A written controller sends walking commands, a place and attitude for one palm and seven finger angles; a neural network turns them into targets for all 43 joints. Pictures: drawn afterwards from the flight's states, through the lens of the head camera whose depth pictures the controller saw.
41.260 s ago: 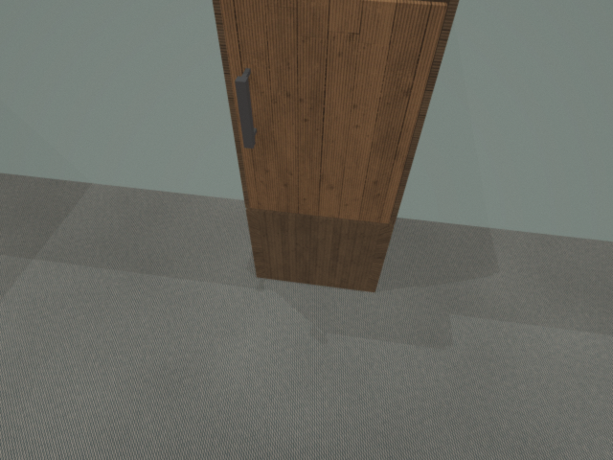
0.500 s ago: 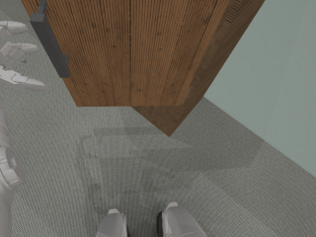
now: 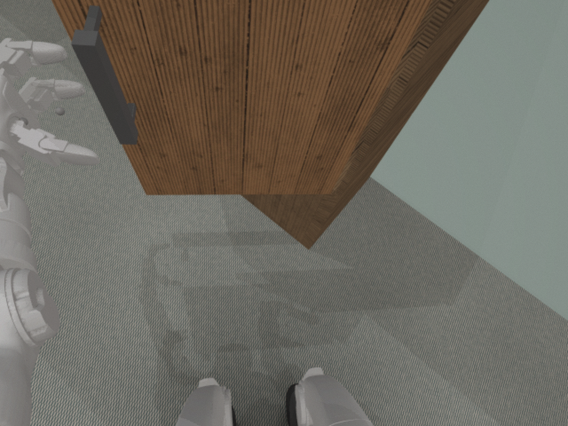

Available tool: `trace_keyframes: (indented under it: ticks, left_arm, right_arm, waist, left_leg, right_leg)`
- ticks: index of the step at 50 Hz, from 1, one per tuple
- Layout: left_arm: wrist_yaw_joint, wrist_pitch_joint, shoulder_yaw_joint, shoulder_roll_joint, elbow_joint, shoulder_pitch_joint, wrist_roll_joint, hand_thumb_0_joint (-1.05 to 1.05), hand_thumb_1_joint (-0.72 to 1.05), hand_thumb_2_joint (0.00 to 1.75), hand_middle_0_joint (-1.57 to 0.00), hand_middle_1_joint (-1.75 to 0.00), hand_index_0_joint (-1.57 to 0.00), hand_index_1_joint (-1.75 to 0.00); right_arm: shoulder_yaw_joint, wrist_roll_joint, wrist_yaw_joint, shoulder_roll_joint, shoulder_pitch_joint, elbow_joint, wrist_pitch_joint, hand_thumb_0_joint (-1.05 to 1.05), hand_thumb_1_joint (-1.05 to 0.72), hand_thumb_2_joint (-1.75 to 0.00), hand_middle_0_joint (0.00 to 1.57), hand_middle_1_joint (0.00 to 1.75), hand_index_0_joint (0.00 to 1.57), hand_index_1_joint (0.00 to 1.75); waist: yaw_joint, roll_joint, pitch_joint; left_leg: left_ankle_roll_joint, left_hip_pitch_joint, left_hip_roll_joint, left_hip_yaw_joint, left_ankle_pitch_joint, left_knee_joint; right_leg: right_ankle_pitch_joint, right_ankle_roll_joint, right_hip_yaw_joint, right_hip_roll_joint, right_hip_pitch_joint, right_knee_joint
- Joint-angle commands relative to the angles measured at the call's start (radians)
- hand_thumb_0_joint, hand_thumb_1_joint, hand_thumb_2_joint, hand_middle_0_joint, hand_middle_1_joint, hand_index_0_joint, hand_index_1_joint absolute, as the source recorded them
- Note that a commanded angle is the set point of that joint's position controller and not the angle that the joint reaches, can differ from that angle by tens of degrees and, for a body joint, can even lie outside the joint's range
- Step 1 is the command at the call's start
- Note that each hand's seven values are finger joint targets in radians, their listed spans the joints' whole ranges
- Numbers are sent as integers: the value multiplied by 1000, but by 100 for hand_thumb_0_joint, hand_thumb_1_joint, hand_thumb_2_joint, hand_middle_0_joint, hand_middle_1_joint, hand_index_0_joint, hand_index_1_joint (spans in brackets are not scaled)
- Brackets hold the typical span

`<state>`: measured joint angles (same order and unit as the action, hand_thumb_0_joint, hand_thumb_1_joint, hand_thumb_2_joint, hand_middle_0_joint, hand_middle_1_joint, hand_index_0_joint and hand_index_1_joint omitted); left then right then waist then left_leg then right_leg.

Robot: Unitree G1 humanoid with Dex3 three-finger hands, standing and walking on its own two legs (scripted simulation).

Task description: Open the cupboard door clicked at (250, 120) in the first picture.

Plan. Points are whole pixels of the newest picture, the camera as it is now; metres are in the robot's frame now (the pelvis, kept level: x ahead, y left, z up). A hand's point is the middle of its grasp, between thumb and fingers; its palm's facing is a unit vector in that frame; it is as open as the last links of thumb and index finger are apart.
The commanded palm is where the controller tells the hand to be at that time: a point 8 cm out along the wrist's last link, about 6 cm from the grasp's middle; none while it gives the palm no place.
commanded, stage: move the hooked fingers beside the handle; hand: left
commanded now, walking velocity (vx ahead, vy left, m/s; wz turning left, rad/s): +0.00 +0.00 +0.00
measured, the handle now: (113, 83) +0.55 +0.19 +0.08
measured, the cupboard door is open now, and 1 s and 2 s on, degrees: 44 44 44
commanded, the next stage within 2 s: slide the fingers in behind the handle in 0.28 s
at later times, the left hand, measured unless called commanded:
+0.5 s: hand (60, 116) +0.50 +0.24 +0.08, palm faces +0.00 -1.00 +0.00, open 14.0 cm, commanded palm +0.48 +0.28 +0.08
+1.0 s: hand (98, 114) +0.50 +0.20 +0.08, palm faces -0.01 -1.00 -0.01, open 14.0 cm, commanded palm +0.48 +0.24 +0.08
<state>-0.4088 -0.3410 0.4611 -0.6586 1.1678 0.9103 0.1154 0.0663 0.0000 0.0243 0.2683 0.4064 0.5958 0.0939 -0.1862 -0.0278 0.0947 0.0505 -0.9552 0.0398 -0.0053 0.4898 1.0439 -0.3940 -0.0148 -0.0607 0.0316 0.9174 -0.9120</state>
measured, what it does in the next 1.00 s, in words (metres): stands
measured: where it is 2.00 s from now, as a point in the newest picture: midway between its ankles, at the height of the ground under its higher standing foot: outside the picture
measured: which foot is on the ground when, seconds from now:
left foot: down 0.00-1.00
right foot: down 0.00-1.00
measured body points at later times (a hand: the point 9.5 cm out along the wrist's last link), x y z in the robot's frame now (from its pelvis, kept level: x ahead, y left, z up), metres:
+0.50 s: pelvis -0.01 -0.01 +0.00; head +0.14 +0.03 +0.42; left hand +0.49 +0.30 +0.08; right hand +0.00 -0.29 -0.10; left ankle -0.01 +0.08 -0.67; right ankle +0.02 -0.14 -0.67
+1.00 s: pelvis +0.00 -0.01 +0.00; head +0.13 +0.01 +0.43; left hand +0.50 +0.26 +0.08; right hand +0.00 -0.28 -0.11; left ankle -0.01 +0.08 -0.67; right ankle +0.02 -0.14 -0.67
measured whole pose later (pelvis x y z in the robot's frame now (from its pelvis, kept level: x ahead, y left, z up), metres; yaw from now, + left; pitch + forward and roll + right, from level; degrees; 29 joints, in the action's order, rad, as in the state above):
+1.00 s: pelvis +0.00 -0.01 +0.00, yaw +0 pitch +22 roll -4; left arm -0.34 -0.36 0.42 -0.57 1.16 0.89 0.12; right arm 0.06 0.00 0.01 0.27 0.41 0.60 0.09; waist -0.18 -0.03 0.10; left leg 0.03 -0.92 0.04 -0.01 0.48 1.03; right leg -0.40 0.00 -0.05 0.04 0.90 -0.93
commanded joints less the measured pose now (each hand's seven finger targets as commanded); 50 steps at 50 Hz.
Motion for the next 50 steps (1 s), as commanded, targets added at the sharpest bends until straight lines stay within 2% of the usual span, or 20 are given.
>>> trace_keyframes:
  ticks: [1,6,8,12,13,17,18,21,23,26,28,31,33,37,39,41,43,45,47,50]
  left_arm:
    - [1,-50,25,-279,-188,373,30,0,-50,30,-30,-120,-30,-120]
    - [-3,-67,28,-292,-194,392,29,0,-50,30,-30,-120,-30,-120]
    - [-6,-82,30,-295,-207,405,34,0,-50,30,-30,-120,-30,-120]
    - [-16,-73,14,-273,-163,405,42,0,-50,30,-30,-120,-30,-120]
    - [-17,-70,32,-312,-156,419,34,0,-50,30,-30,-120,-30,-120]
    - [-20,-75,16,-307,-178,453,31,0,-50,30,-30,-120,-30,-120]
    - [-19,-82,34,-339,-202,482,27,0,-50,30,-30,-120,-30,-120]
    - [-27,-72,-6,-266,-172,429,35,0,-50,30,-30,-120,-30,-120]
    - [-25,-68,14,-292,-177,438,40,0,-50,30,-30,-120,-30,-120]
    - [-11,-53,-19,-254,-201,454,34,0,-50,30,-30,-120,-30,-120]
    - [1,-63,15,-281,-227,446,37,0,-50,30,-30,-120,-30,-120]
    - [22,-63,-29,-209,-222,446,34,0,-50,30,-30,-120,-30,-120]
    - [37,-69,-7,-229,-224,449,31,0,-50,30,-30,-120,-30,-120]
    - [59,-67,11,-258,-197,440,17,0,-50,30,-30,-120,-30,-120]
    - [64,-77,-22,-206,-216,441,11,0,-50,30,-30,-120,-30,-120]
    - [67,-83,2,-227,-208,411,13,0,-50,30,-30,-120,-30,-120]
    - [66,-90,-11,-193,-225,421,24,0,-50,30,-30,-120,-30,-120]
    - [67,-83,0,-197,-215,372,26,0,-50,30,-30,-120,-30,-120]
    - [68,-80,-34,-145,-224,380,30,0,-50,30,-30,-120,-30,-120]
    - [83,-78,-19,-171,-222,391,25,0,-50,30,-30,-120,-30,-120]
  right_arm:
    - [-80,1,12,214,183,-42,-7,0,-90,-90,20,30,20,30]
    - [-78,2,16,214,175,-46,-10,0,-90,-90,20,30,20,30]
    - [-78,1,17,214,171,-45,-13,0,-90,-90,20,30,20,30]
    - [-76,4,23,214,172,-39,-16,0,-90,-90,20,30,20,30]
    - [-77,5,26,220,170,-36,-17,0,-90,-90,20,30,20,30]
    - [-72,4,29,215,169,-38,-21,0,-90,-90,20,30,20,30]
    - [-74,2,29,220,168,-33,-22,0,-90,-90,20,30,20,30]
    - [-74,3,26,212,164,-33,-24,0,-90,-90,20,30,20,30]
    - [-76,5,28,219,168,-29,-22,0,-90,-90,20,30,20,30]
    - [-75,3,24,214,167,-32,-24,0,-90,-90,20,30,20,30]
    - [-79,1,22,214,172,-33,-24,0,-90,-90,20,30,20,30]
    - [-80,0,16,205,169,-32,-26,0,-90,-90,20,30,20,30]
    - [-80,-2,14,207,173,-29,-27,0,-90,-90,20,30,20,30]
    - [-73,-1,14,205,170,-41,-29,0,-90,-90,20,30,20,30]
    - [-78,-4,10,197,168,-40,-31,0,-90,-90,20,30,20,30]
    - [-80,-3,8,200,175,-39,-29,0,-90,-90,20,30,20,30]
    - [-83,-4,4,195,174,-37,-32,0,-90,-90,20,30,20,30]
    - [-86,-1,2,196,174,-42,-28,0,-90,-90,20,30,20,30]
    - [-85,-1,1,187,171,-44,-28,0,-90,-90,20,30,20,30]
    - [-86,0,2,191,165,-42,-26,0,-90,-90,20,30,20,30]
  waist:
    - [6,-153,464]
    - [2,-146,444]
    - [9,-182,473]
    - [-10,-131,429]
    - [-7,-128,437]
    - [-8,-182,457]
    - [-5,-190,491]
    - [-7,-197,479]
    - [-4,-176,487]
    - [-8,-192,473]
    - [7,-197,523]
    - [-7,-182,482]
    - [3,-182,503]
    - [4,-129,452]
    - [2,-170,488]
    - [10,-137,501]
    - [7,-153,519]
    - [15,-122,508]
    - [12,-137,473]
    - [10,-110,464]
  left_leg:
    - [-45,457,4,83,-567,-119]
    - [-39,428,0,75,-506,-123]
    - [-43,454,0,81,-530,-119]
    - [-30,402,-5,73,-475,-116]
    - [-29,385,-5,70,-453,-115]
    - [-31,402,-9,74,-462,-108]
    - [-34,421,-4,79,-465,-103]
    - [-34,429,-6,72,-473,-103]
    - [-33,428,-3,76,-476,-103]
    - [-32,429,-5,75,-461,-112]
    - [-37,456,-4,78,-504,-108]
    - [-37,455,-4,78,-490,-115]
    - [-37,453,-5,79,-504,-111]
    - [-24,359,-14,62,-427,-120]
    - [-30,406,-11,63,-463,-114]
    - [-32,411,-9,66,-489,-113]
    - [-31,427,-9,60,-513,-108]
    - [-29,409,-10,55,-512,-112]
    - [-27,402,-13,51,-509,-117]
    - [-25,375,-14,48,-449,-123]
  right_leg:
    - [302,32,-5,38,-147,63]
    - [288,34,2,35,-156,64]
    - [290,37,4,35,-147,59]
    - [281,35,8,34,-154,64]
    - [279,32,14,31,-164,64]
    - [271,37,12,30,-147,54]
    - [271,35,15,29,-145,52]
    - [275,35,12,30,-138,59]
    - [280,34,12,31,-141,57]
    - [268,34,8,29,-134,62]
    - [291,35,9,31,-151,55]
    - [279,33,6,32,-136,64]
    - [288,35,7,31,-144,57]
    - [283,35,19,29,-203,60]
    - [297,34,17,28,-181,55]
    - [316,34,16,30,-200,53]
    - [340,31,19,31,-205,52]
    - [354,31,21,31,-226,56]
    - [353,33,17,30,-221,58]
    - [327,30,23,28,-232,65]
